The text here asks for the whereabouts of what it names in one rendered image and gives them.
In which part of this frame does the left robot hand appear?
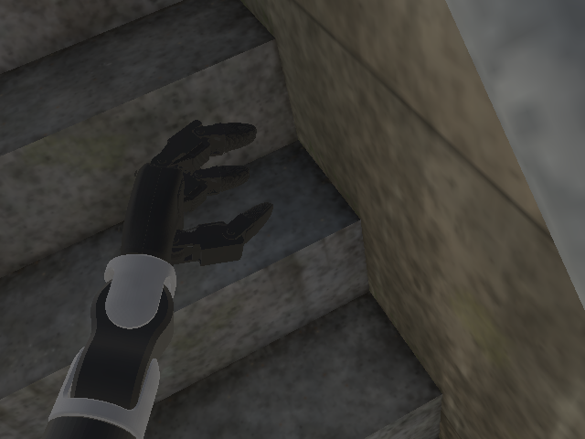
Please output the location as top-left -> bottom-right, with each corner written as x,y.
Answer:
118,120 -> 273,266

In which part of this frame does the robot left forearm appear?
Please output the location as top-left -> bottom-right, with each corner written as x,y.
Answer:
41,254 -> 176,439

